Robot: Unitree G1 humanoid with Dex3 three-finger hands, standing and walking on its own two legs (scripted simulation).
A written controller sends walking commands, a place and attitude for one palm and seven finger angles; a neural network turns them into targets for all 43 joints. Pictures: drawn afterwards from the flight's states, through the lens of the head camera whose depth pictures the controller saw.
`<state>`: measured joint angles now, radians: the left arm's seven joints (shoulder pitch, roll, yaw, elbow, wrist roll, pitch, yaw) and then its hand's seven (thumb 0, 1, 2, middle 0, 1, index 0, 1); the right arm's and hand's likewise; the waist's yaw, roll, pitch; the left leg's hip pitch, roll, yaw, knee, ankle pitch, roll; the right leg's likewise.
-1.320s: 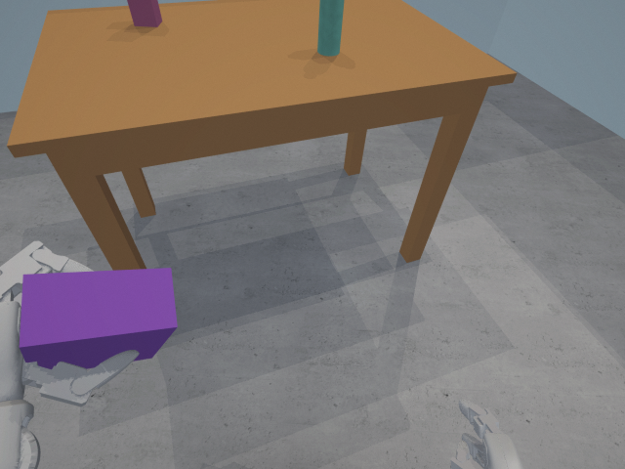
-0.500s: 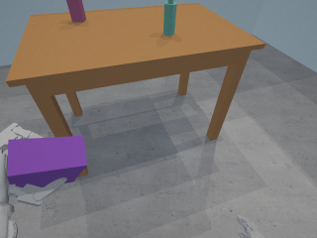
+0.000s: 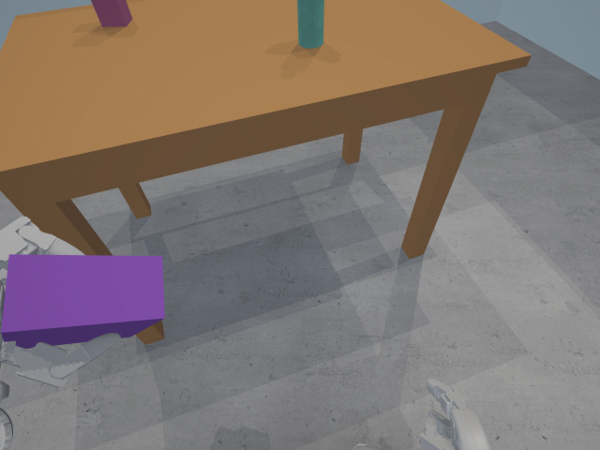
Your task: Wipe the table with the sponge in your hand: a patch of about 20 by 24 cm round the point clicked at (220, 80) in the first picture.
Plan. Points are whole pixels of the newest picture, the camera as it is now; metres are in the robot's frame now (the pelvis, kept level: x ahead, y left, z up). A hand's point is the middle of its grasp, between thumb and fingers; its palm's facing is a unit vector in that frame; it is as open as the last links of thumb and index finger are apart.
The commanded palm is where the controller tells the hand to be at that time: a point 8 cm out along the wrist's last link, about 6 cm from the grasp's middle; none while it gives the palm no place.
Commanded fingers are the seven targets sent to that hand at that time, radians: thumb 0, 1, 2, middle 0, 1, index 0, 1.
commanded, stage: take the last steps up to it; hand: left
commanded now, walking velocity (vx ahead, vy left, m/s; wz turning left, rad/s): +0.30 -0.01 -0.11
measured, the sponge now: (103, 303) +0.23 +0.20 +0.16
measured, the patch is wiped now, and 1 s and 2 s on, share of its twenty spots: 0.00 0.00 0.00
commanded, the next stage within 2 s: come to a stop and stand still in 1.30 s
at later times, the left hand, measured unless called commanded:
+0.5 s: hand (98, 227) +0.30 +0.22 +0.19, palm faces +0.40 -0.83 -0.38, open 10.0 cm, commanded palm +0.25 +0.26 +0.20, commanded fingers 0.00 0.10 1.30 -1.20 -1.60 -1.20 -1.60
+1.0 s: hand (205, 147) +0.45 +0.14 +0.18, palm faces +0.31 -0.82 -0.48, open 10.0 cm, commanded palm +0.38 +0.20 +0.20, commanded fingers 0.00 0.10 1.30 -1.20 -1.60 -1.20 -1.60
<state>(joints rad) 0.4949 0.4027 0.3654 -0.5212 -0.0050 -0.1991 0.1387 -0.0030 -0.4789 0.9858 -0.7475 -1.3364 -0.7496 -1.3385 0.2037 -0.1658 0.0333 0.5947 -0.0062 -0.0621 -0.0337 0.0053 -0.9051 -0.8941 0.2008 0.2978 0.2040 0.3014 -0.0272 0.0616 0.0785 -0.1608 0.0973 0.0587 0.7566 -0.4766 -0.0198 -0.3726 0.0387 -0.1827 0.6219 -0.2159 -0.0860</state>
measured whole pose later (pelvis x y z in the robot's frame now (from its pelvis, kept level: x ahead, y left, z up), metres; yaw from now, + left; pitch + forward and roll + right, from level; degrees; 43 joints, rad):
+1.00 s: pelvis +0.20 -0.07 +0.01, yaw -4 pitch +0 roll +1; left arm 0.41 0.34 0.35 -0.47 0.00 -0.20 0.14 0.00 -0.48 0.99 -0.75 -1.34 -0.75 -1.34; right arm 0.17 -0.21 -0.01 0.67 0.00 -0.05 -0.04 0.01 -0.91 -0.89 0.20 0.30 0.20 0.30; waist -0.01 0.05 0.12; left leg -0.40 0.09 0.05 1.16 -0.47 -0.01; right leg -0.34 -0.06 -0.18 0.65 -0.31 -0.06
